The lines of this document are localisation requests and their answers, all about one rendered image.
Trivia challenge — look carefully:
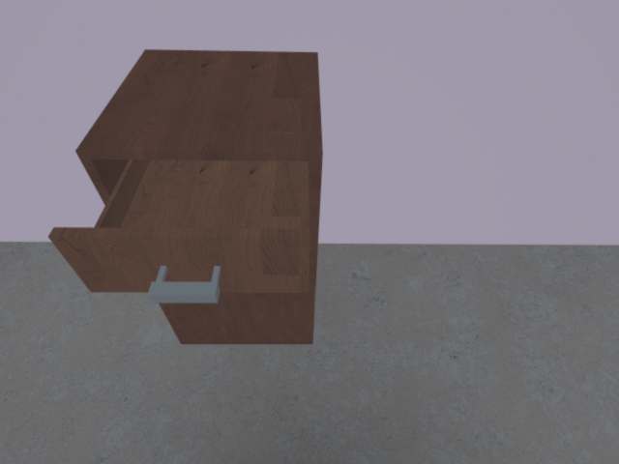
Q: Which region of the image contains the cabinet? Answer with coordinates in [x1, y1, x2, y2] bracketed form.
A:
[75, 49, 323, 344]

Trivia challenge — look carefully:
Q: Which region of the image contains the drawer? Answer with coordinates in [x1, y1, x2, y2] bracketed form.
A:
[48, 159, 310, 293]

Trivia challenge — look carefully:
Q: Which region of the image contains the handle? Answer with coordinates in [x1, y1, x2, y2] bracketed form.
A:
[147, 266, 221, 304]

